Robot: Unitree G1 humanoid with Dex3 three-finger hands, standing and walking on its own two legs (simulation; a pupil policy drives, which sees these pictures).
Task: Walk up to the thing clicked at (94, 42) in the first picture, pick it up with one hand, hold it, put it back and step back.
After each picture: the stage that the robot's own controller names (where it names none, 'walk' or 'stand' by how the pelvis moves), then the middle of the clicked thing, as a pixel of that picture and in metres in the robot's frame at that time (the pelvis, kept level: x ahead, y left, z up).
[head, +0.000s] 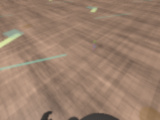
stand; (94, 45) +1.65 -0.06 -0.65
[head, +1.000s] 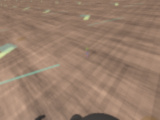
walk; (87, 52) +1.51 +0.21 -0.63
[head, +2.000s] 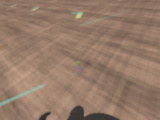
walk; (79, 66) +0.96 +0.30 -0.65
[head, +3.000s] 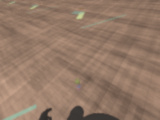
walk; (78, 84) +0.58 +0.23 -0.65
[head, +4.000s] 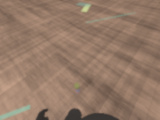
stand; (77, 88) +0.45 +0.18 -0.63
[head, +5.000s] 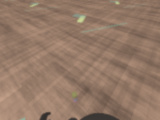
stand; (74, 97) +0.42 +0.18 -0.66
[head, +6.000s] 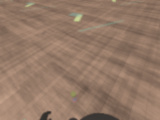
stand; (74, 97) +0.42 +0.21 -0.66
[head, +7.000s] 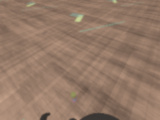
stand; (73, 97) +0.41 +0.20 -0.66
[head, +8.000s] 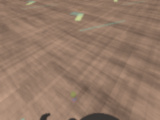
stand; (73, 97) +0.41 +0.20 -0.66
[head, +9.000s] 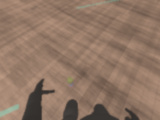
go down; (70, 82) +0.44 +0.20 -0.56
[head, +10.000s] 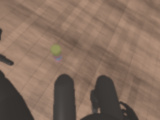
go down; (57, 55) +0.48 +0.25 -0.24
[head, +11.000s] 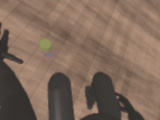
close in; (47, 50) +0.47 +0.27 -0.21
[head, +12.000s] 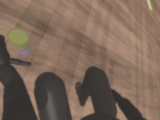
close; (22, 47) +0.45 +0.30 -0.16
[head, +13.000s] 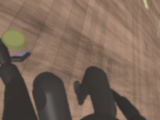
lift; (18, 48) +0.44 +0.30 -0.16
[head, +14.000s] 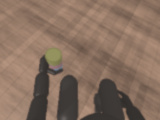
lift; (56, 63) +0.36 +0.25 -0.02
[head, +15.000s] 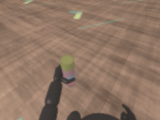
hold; (69, 73) +0.32 +0.15 +0.09
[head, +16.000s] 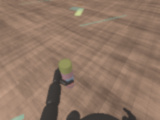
hold; (68, 75) +0.32 +0.16 +0.05
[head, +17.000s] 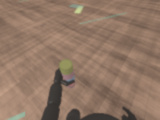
crouch; (68, 75) +0.32 +0.16 +0.04
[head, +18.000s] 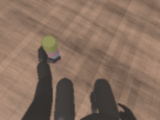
crouch; (53, 53) +0.46 +0.22 -0.05
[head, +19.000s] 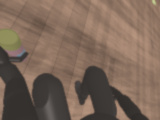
lower; (15, 49) +0.44 +0.31 -0.17
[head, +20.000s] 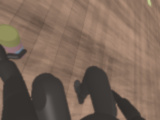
lower; (14, 46) +0.45 +0.32 -0.16
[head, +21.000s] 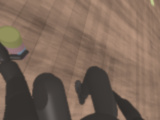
lower; (16, 47) +0.45 +0.32 -0.16
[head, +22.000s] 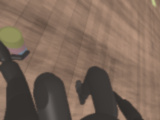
lower; (17, 47) +0.44 +0.32 -0.16
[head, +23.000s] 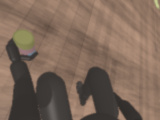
loosen; (27, 48) +0.44 +0.29 -0.15
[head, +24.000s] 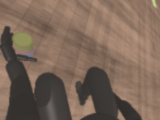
withdraw; (25, 49) +0.44 +0.29 -0.17
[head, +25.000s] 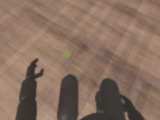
walk; (67, 59) +0.48 +0.22 -0.28
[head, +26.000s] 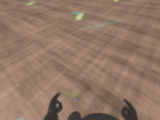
stand; (75, 97) +0.41 +0.17 -0.59
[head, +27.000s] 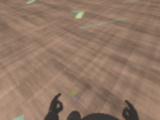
stand; (74, 95) +0.41 +0.18 -0.60
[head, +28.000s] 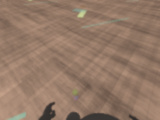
stand; (75, 95) +0.41 +0.17 -0.62
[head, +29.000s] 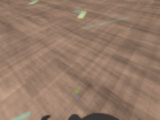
walk; (77, 94) +0.43 +0.17 -0.65
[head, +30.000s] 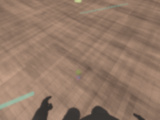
walk; (78, 75) +0.60 +0.15 -0.63
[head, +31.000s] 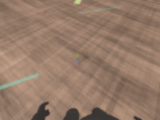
walk; (77, 60) +0.93 +0.20 -0.64
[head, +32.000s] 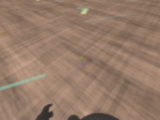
stand; (81, 62) +1.03 +0.18 -0.64
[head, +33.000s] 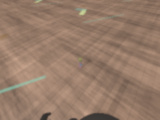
stand; (80, 63) +1.03 +0.20 -0.66
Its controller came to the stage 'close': yes
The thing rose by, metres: 0.69
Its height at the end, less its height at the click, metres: +0.00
